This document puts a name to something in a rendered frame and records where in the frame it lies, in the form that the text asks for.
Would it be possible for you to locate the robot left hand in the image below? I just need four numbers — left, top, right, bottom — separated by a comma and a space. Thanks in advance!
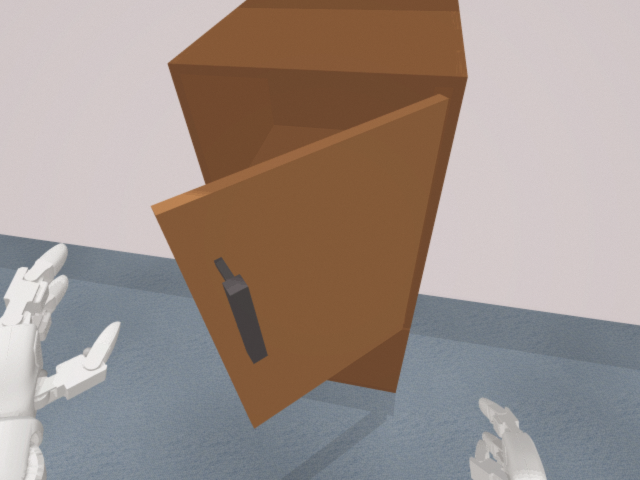
0, 243, 121, 418

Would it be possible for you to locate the left robot forearm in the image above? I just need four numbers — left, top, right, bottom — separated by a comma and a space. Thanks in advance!
0, 416, 47, 480

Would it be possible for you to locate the handle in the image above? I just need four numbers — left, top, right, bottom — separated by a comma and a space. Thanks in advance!
214, 257, 268, 364

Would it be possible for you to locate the robot right hand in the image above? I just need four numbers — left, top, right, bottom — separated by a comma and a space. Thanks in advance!
469, 397, 547, 480

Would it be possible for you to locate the cupboard door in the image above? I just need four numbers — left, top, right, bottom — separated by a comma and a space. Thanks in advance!
151, 94, 449, 429

